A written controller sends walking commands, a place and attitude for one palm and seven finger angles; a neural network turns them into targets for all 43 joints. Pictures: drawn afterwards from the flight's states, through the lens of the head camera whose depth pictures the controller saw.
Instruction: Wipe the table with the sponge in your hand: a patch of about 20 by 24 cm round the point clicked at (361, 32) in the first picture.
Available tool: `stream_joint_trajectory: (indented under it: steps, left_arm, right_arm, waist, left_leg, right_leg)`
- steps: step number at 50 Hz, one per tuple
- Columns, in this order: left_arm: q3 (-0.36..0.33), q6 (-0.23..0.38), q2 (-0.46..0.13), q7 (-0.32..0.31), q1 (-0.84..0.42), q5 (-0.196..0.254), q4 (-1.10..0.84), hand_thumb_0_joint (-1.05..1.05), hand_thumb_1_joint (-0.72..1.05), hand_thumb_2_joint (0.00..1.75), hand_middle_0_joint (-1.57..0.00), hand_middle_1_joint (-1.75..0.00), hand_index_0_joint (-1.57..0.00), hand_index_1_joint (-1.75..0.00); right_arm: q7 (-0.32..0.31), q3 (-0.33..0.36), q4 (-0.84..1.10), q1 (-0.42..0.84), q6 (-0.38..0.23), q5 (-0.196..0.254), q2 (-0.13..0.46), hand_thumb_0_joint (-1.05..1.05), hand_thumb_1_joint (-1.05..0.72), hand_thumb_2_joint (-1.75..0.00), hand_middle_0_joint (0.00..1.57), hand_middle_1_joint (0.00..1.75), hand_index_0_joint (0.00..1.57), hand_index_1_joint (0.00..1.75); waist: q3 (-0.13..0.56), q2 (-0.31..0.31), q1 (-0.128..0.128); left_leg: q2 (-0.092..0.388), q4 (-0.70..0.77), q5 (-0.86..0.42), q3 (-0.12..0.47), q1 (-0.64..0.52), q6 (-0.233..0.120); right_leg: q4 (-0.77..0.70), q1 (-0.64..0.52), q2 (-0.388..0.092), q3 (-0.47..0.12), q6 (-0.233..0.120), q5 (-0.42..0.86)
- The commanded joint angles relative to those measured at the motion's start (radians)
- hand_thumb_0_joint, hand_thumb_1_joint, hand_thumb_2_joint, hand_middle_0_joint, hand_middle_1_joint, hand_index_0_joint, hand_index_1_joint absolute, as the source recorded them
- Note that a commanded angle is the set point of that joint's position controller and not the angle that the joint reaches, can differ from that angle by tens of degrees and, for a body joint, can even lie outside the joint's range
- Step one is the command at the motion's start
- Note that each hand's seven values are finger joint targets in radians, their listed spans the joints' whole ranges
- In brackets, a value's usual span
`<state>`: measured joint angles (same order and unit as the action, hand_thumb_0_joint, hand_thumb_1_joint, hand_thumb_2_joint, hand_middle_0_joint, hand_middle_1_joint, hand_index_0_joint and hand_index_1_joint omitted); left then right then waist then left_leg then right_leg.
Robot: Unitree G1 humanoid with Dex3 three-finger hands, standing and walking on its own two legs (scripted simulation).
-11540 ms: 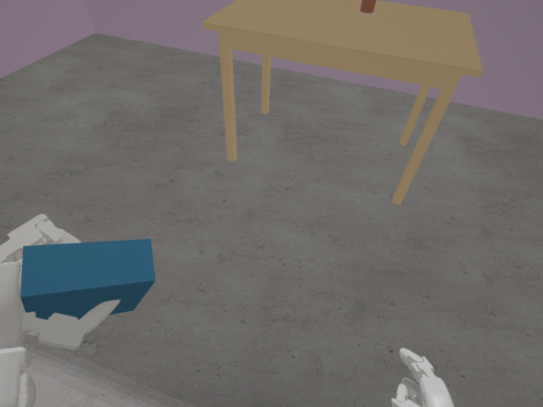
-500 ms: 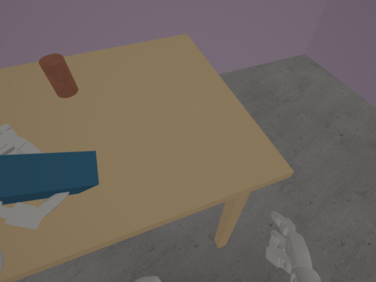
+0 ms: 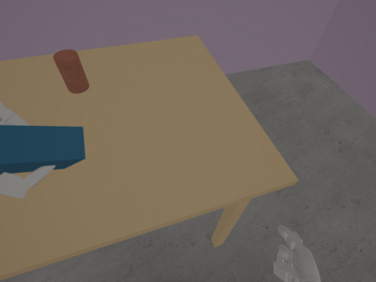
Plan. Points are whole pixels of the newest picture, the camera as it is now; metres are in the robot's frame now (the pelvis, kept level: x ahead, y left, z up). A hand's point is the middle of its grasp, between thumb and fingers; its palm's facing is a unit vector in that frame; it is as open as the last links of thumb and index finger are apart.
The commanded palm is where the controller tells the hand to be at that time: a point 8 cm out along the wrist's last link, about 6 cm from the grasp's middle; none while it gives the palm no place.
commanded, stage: come to a stop and stand still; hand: left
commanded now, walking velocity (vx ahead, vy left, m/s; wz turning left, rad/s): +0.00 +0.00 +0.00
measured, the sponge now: (45, 151) +0.26 +0.26 +0.18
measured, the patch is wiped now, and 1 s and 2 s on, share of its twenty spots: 0.00 0.00 0.00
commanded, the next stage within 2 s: look again from close up in 0.90 s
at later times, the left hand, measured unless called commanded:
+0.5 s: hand (16, 179) +0.22 +0.29 +0.16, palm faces +0.40 -0.84 -0.36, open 8.9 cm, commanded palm +0.15 +0.32 +0.18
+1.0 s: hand (22, 174) +0.23 +0.29 +0.16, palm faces +0.39 -0.84 -0.37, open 8.9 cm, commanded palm +0.17 +0.32 +0.18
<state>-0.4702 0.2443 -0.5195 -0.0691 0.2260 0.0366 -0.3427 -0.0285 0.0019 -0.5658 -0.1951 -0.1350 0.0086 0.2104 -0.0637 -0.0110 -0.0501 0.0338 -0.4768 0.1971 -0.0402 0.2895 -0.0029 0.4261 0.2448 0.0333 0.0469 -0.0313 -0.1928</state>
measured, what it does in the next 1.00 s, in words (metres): stands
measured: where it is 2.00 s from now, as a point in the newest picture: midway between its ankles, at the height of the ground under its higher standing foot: outside the picture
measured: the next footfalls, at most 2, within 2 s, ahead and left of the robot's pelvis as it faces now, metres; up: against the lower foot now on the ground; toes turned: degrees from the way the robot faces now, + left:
none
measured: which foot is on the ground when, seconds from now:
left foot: down 0.00-1.00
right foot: down 0.00-1.00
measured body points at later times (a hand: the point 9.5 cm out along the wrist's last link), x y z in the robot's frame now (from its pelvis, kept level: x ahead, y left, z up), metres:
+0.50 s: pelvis +0.00 +0.03 +0.00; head +0.02 +0.06 +0.45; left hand +0.19 +0.33 +0.18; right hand +0.17 -0.17 -0.07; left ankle +0.03 +0.11 -0.74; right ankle +0.02 -0.10 -0.74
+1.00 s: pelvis +0.02 +0.04 +0.00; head +0.04 +0.06 +0.45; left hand +0.20 +0.33 +0.18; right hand +0.21 -0.18 -0.06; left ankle +0.03 +0.11 -0.74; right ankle +0.02 -0.10 -0.74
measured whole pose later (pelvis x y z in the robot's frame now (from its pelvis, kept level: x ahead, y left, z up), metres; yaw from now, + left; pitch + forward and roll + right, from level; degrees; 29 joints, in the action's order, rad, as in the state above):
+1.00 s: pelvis +0.02 +0.04 +0.00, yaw +2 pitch +0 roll -1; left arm -0.34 0.21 -0.37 -0.11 0.43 0.04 -0.48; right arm -0.04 -0.02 -0.56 -0.18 -0.12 0.01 0.19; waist -0.06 -0.03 -0.02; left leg -0.02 -0.44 0.21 -0.03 0.23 -0.05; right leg 0.37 0.16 -0.01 0.04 0.02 -0.20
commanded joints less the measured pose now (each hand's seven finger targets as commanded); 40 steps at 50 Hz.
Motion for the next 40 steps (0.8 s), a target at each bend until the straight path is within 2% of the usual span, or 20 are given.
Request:
stream_joint_trajectory:
  steps: [1, 2, 4, 7, 8, 9, 10, 13, 15, 19, 22, 24, 27, 28, 29, 31, 33, 34, 39, 40]
  left_arm:
    - [0.061, 0.036, 0.018, -0.010, 0.172, 0.037, -0.246, 0.00, 0.10, 1.30, -1.20, -1.60, -1.20, -1.60]
    - [0.059, 0.031, 0.009, -0.018, 0.189, 0.034, -0.249, 0.00, 0.10, 1.30, -1.20, -1.60, -1.20, -1.60]
    - [0.045, 0.024, -0.005, -0.037, 0.194, 0.031, -0.256, 0.00, 0.10, 1.30, -1.20, -1.60, -1.20, -1.60]
    - [-0.032, 0.038, -0.078, -0.052, 0.101, 0.024, -0.286, 0.00, 0.10, 1.30, -1.20, -1.60, -1.20, -1.60]
    - [-0.077, 0.043, -0.132, -0.063, 0.050, 0.018, -0.333, 0.00, 0.10, 1.30, -1.20, -1.60, -1.20, -1.60]
    - [-0.034, 0.051, -0.079, -0.060, 0.030, 0.018, -0.316, 0.00, 0.10, 1.30, -1.20, -1.60, -1.20, -1.60]
    - [-0.030, 0.057, -0.074, -0.060, 0.011, 0.015, -0.326, 0.00, 0.10, 1.30, -1.20, -1.60, -1.20, -1.60]
    - [-0.027, 0.073, -0.067, -0.061, -0.018, 0.003, -0.344, 0.00, 0.10, 1.30, -1.20, -1.60, -1.20, -1.60]
    - [0.010, 0.078, -0.028, -0.055, -0.002, -0.003, -0.335, 0.00, 0.10, 1.30, -1.20, -1.60, -1.20, -1.60]
    - [0.042, 0.071, 0.027, -0.048, 0.103, -0.008, -0.267, 0.00, 0.10, 1.30, -1.20, -1.60, -1.20, -1.60]
    - [0.036, 0.065, 0.016, -0.043, 0.109, -0.009, -0.266, 0.00, 0.10, 1.30, -1.20, -1.60, -1.20, -1.60]
    - [0.046, 0.062, 0.025, -0.042, 0.092, -0.008, -0.274, 0.00, 0.10, 1.30, -1.20, -1.60, -1.20, -1.60]
    - [0.014, 0.062, -0.013, -0.044, 0.070, -0.005, -0.334, 0.00, 0.10, 1.30, -1.20, -1.60, -1.20, -1.60]
    - [-0.014, 0.057, -0.040, -0.051, 0.071, -0.005, -0.348, 0.00, 0.10, 1.30, -1.20, -1.60, -1.20, -1.60]
    - [0.021, 0.057, 0.000, -0.045, 0.087, 0.003, -0.331, 0.00, 0.10, 1.30, -1.20, -1.60, -1.20, -1.60]
    - [0.004, 0.056, -0.023, -0.045, 0.085, 0.006, -0.376, 0.00, 0.10, 1.30, -1.20, -1.60, -1.20, -1.60]
    - [-0.010, 0.049, -0.031, -0.052, 0.102, 0.004, -0.384, 0.00, 0.10, 1.30, -1.20, -1.60, -1.20, -1.60]
    - [0.025, 0.051, 0.003, -0.047, 0.113, 0.011, -0.371, 0.00, 0.10, 1.30, -1.20, -1.60, -1.20, -1.60]
    - [0.030, 0.034, 0.021, -0.046, 0.177, 0.019, -0.324, 0.00, 0.10, 1.30, -1.20, -1.60, -1.20, -1.60]
    - [0.014, 0.031, -0.001, -0.048, 0.170, 0.016, -0.344, 0.00, 0.10, 1.30, -1.20, -1.60, -1.20, -1.60]
  right_arm:
    - [0.029, 0.057, 0.173, 0.048, -0.063, 0.018, 0.129, 0.00, -0.90, -0.90, 0.20, 0.30, 0.20, 0.30]
    - [0.027, 0.055, 0.172, 0.056, -0.067, 0.017, 0.124, 0.00, -0.90, -0.90, 0.20, 0.30, 0.20, 0.30]
    - [0.013, 0.043, 0.169, 0.069, -0.064, 0.016, 0.121, 0.00, -0.90, -0.90, 0.20, 0.30, 0.20, 0.30]
    - [-0.017, 0.036, 0.166, 0.075, -0.069, 0.005, 0.119, 0.00, -0.90, -0.90, 0.20, 0.30, 0.20, 0.30]
    - [-0.025, 0.034, 0.158, 0.102, -0.068, 0.004, 0.124, 0.00, -0.90, -0.90, 0.20, 0.30, 0.20, 0.30]
    - [-0.032, 0.030, 0.156, 0.089, -0.068, 0.000, 0.115, 0.00, -0.90, -0.90, 0.20, 0.30, 0.20, 0.30]
    - [-0.033, 0.030, 0.158, 0.083, -0.074, -0.001, 0.115, 0.00, -0.90, -0.90, 0.20, 0.30, 0.20, 0.30]
    - [-0.029, 0.028, 0.139, 0.090, -0.096, 0.002, 0.113, 0.00, -0.90, -0.90, 0.20, 0.30, 0.20, 0.30]
    - [-0.022, 0.028, 0.140, 0.073, -0.108, 0.000, 0.113, 0.00, -0.90, -0.90, 0.20, 0.30, 0.20, 0.30]
    - [-0.004, 0.024, 0.123, 0.056, -0.118, 0.001, 0.110, 0.00, -0.90, -0.90, 0.20, 0.30, 0.20, 0.30]
    - [0.004, 0.031, 0.124, 0.042, -0.113, 0.000, 0.115, 0.00, -0.90, -0.90, 0.20, 0.30, 0.20, 0.30]
    - [0.003, 0.025, 0.119, 0.050, -0.108, -0.004, 0.112, 0.00, -0.90, -0.90, 0.20, 0.30, 0.20, 0.30]
    - [0.002, 0.032, 0.128, 0.050, -0.104, -0.004, 0.111, 0.00, -0.90, -0.90, 0.20, 0.30, 0.20, 0.30]
    - [-0.002, 0.024, 0.126, 0.080, -0.104, -0.001, 0.105, 0.00, -0.90, -0.90, 0.20, 0.30, 0.20, 0.30]
    - [-0.002, 0.021, 0.125, 0.065, -0.096, -0.008, 0.103, 0.00, -0.90, -0.90, 0.20, 0.30, 0.20, 0.30]
    - [-0.001, 0.030, 0.135, 0.065, -0.092, -0.004, 0.108, 0.00, -0.90, -0.90, 0.20, 0.30, 0.20, 0.30]
    - [-0.003, 0.026, 0.134, 0.088, -0.088, 0.002, 0.103, 0.00, -0.90, -0.90, 0.20, 0.30, 0.20, 0.30]
    - [-0.002, 0.024, 0.131, 0.069, -0.078, -0.005, 0.107, 0.00, -0.90, -0.90, 0.20, 0.30, 0.20, 0.30]
    - [-0.003, 0.027, 0.139, 0.065, -0.051, 0.000, 0.110, 0.00, -0.90, -0.90, 0.20, 0.30, 0.20, 0.30]
    - [-0.005, 0.035, 0.147, 0.068, -0.048, 0.003, 0.111, 0.00, -0.90, -0.90, 0.20, 0.30, 0.20, 0.30]
  waist:
    - [0.246, 0.019, 0.000]
    - [0.207, -0.049, -0.001]
    - [0.164, -0.094, 0.011]
    - [0.084, -0.102, 0.023]
    - [0.080, -0.034, 0.026]
    - [0.079, 0.012, 0.036]
    - [0.077, 0.069, 0.032]
    - [0.084, 0.152, 0.031]
    - [0.096, 0.159, 0.026]
    - [0.125, 0.112, 0.023]
    - [0.111, 0.051, 0.025]
    - [0.121, 0.059, 0.032]
    - [0.178, 0.057, 0.030]
    - [0.191, 0.090, 0.029]
    - [0.192, 0.087, 0.030]
    - [0.220, 0.083, 0.028]
    - [0.229, 0.123, 0.027]
    - [0.221, 0.120, 0.028]
    - [0.210, 0.076, 0.029]
    - [0.208, 0.079, 0.029]
  left_leg:
    - [0.050, 0.039, -0.185, 0.053, -0.086, -0.021]
    - [0.038, 0.045, -0.084, 0.052, -0.064, -0.019]
    - [0.025, 0.063, 0.069, 0.054, -0.065, -0.021]
    - [-0.002, 0.051, 0.163, 0.060, -0.056, -0.020]
    - [0.002, 0.062, 0.168, 0.062, -0.083, -0.023]
    - [0.009, 0.085, 0.201, 0.077, -0.052, -0.031]
    - [0.015, 0.110, 0.222, 0.093, -0.034, -0.033]
    - [0.036, 0.166, 0.281, 0.111, -0.002, -0.038]
    - [0.057, 0.215, 0.335, 0.143, 0.059, -0.046]
    - [0.073, 0.233, 0.296, 0.160, 0.066, -0.044]
    - [0.062, 0.199, 0.206, 0.147, 0.050, -0.033]
    - [0.053, 0.192, 0.117, 0.142, 0.008, -0.021]
    - [0.045, 0.136, -0.056, 0.119, -0.055, -0.013]
    - [0.040, 0.133, -0.106, 0.112, -0.088, -0.006]
    - [0.042, 0.130, -0.142, 0.117, -0.084, -0.007]
    - [0.049, 0.104, -0.243, 0.120, -0.117, -0.001]
    - [0.047, 0.101, -0.305, 0.110, -0.154, 0.015]
    - [0.053, 0.108, -0.315, 0.117, -0.138, 0.013]
    - [0.059, 0.103, -0.313, 0.111, -0.132, 0.016]
    - [0.063, 0.101, -0.302, 0.114, -0.126, 0.016]
  right_leg:
    - [-0.033, -0.139, -0.118, -0.114, 0.036, 0.176]
    - [-0.071, -0.107, -0.121, -0.127, 0.035, 0.085]
    - [-0.127, -0.026, -0.122, -0.130, 0.019, -0.118]
    - [-0.206, 0.082, -0.131, -0.169, 0.004, -0.341]
    - [-0.202, 0.108, -0.121, -0.172, 0.002, -0.349]
    - [-0.183, 0.081, -0.122, -0.150, 0.003, -0.346]
    - [-0.165, 0.054, -0.104, -0.150, 0.004, -0.328]
    - [-0.115, -0.014, -0.074, -0.121, 0.008, -0.239]
    - [-0.056, -0.098, -0.057, -0.089, 0.016, -0.174]
    - [-0.032, -0.139, -0.050, -0.070, 0.021, -0.090]
    - [-0.066, -0.128, -0.058, -0.084, 0.021, -0.045]
    - [-0.072, -0.114, -0.054, -0.070, 0.021, -0.005]
    - [-0.059, -0.151, -0.070, -0.076, 0.016, 0.114]
    - [-0.053, -0.142, -0.069, -0.069, 0.018, 0.135]
    - [-0.056, -0.148, -0.070, -0.059, 0.018, 0.147]
    - [-0.043, -0.167, -0.076, -0.063, 0.016, 0.197]
    - [-0.029, -0.148, -0.073, -0.059, 0.015, 0.207]
    - [-0.033, -0.150, -0.070, -0.043, 0.018, 0.191]
    - [-0.050, -0.151, -0.079, -0.042, 0.019, 0.203]
    - [-0.051, -0.165, -0.088, -0.051, 0.018, 0.214]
